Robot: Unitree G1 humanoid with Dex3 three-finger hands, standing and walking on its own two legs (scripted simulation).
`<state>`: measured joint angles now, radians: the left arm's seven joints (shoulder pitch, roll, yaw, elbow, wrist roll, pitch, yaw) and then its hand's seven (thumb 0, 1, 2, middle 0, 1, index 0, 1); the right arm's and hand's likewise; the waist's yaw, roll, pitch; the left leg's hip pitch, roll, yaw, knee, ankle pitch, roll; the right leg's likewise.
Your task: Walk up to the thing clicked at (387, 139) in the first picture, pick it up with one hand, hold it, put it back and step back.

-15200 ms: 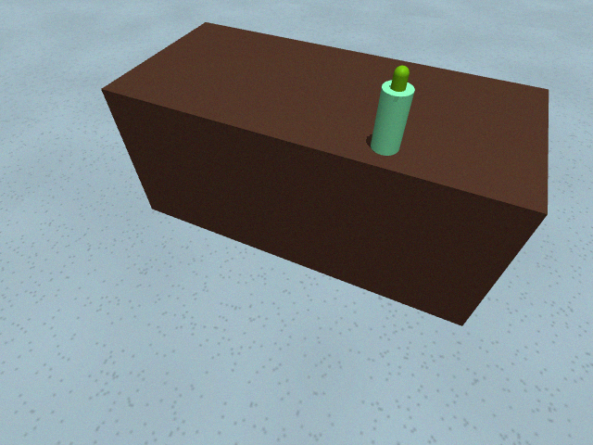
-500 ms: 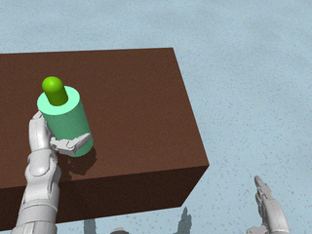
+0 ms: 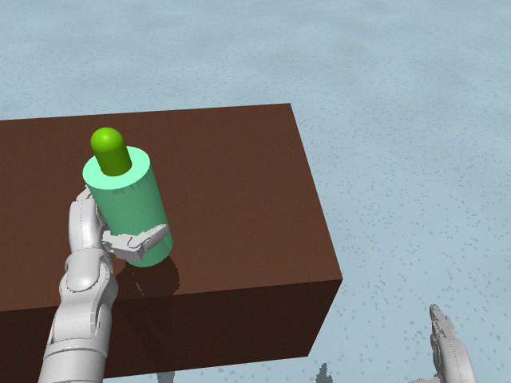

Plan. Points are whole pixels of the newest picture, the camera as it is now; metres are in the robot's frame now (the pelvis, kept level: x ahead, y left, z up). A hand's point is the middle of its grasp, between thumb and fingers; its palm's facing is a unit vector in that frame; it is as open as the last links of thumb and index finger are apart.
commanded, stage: lift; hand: left
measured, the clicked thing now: (129, 199) +0.36 +0.18 +0.13
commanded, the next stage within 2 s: hold in 0.38 s
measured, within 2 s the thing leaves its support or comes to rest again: neither
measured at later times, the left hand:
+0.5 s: hand (124, 207) +0.34 +0.18 +0.13, palm faces +0.24 -0.97 -0.01, open 11.1 cm
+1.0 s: hand (119, 201) +0.33 +0.18 +0.15, palm faces +0.23 -0.97 -0.01, open 11.1 cm
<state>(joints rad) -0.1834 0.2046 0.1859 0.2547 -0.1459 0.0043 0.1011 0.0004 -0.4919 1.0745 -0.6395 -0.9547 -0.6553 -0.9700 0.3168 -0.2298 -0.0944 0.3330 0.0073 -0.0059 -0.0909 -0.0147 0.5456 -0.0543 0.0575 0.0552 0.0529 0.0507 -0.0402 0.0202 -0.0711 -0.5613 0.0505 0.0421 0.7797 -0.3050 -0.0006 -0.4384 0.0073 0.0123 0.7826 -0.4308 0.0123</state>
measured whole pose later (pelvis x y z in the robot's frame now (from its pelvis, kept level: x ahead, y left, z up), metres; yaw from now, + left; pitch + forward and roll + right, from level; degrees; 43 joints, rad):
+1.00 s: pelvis +0.01 +0.00 +0.02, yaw +1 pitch -1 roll +0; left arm -0.11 0.17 0.18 -0.01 -0.17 0.24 0.09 0.00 -0.50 1.08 -0.64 -0.96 -0.65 -0.98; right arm 0.23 -0.19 -0.07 0.60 0.01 -0.18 -0.11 -0.01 0.50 -0.07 0.06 0.06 0.05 0.05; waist -0.02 0.04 -0.03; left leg -0.34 0.03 0.04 0.60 -0.24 0.00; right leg -0.21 -0.01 0.00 0.59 -0.36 0.01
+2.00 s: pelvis +0.01 +0.00 +0.03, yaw +1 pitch -2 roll -1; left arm -0.06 0.16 0.18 -0.06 -0.16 0.25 0.08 0.00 -0.51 1.09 -0.64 -0.97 -0.65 -0.98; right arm 0.22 -0.19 -0.08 0.67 0.00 -0.24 -0.11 -0.01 0.49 -0.07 0.06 0.06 0.05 0.05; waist -0.02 0.04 0.00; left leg -0.29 0.03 0.04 0.53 -0.21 0.01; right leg -0.15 -0.01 0.00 0.51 -0.32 0.02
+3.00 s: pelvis +0.01 +0.00 +0.03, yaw +2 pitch -2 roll -1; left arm -0.04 0.17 0.15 -0.04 -0.15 0.22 0.08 0.00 -0.51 1.10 -0.63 -0.97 -0.65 -0.99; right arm 0.17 -0.19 -0.07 0.70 0.00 -0.21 -0.10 -0.01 0.49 -0.07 0.06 0.06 0.05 0.05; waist -0.02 0.04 0.00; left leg -0.28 0.03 0.02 0.52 -0.20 0.00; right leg -0.14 -0.01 -0.01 0.50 -0.32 0.01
